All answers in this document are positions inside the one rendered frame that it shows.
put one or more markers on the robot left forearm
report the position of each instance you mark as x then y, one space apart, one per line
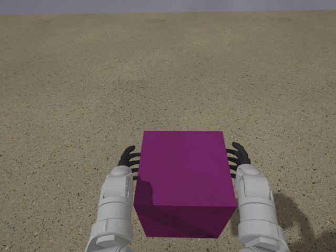
113 226

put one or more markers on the left robot hand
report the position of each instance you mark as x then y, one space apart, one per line
126 156

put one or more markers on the robot right forearm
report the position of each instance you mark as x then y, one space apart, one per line
258 219

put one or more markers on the right robot hand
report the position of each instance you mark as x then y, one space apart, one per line
242 157

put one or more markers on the carton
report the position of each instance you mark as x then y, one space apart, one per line
184 187

